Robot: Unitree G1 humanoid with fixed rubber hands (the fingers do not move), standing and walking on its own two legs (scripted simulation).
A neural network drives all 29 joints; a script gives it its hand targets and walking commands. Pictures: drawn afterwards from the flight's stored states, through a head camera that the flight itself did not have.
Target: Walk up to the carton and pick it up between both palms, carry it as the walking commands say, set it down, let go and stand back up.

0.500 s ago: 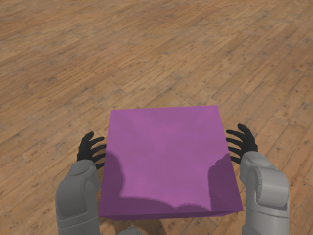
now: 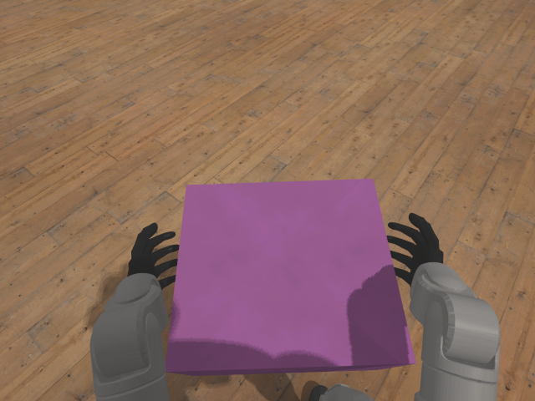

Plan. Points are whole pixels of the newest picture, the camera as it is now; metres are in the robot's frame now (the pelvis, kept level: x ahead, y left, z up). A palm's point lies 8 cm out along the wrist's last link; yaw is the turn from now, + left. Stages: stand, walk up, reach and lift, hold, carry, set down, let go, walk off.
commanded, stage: carry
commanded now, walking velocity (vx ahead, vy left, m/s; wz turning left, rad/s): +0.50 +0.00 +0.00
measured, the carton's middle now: (282, 278) +0.29 -0.01 +0.00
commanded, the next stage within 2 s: none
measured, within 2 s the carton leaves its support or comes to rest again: neither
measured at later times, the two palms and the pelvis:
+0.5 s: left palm (173, 125) +0.57 +0.19 +0.08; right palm (360, 115) +0.60 -0.18 +0.07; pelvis +0.32 -0.01 -0.01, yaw +2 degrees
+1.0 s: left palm (193, 46) +0.89 +0.18 +0.08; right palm (336, 40) +0.91 -0.18 +0.08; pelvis +0.65 -0.01 -0.01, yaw +2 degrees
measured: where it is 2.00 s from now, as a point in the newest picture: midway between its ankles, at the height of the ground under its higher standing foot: (269, 231)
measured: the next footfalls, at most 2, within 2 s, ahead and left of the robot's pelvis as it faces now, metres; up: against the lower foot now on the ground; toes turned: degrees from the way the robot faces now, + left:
right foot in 0.08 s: +0.22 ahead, -0.12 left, +0.00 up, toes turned -12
left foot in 0.56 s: +0.53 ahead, +0.12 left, +0.00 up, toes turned +13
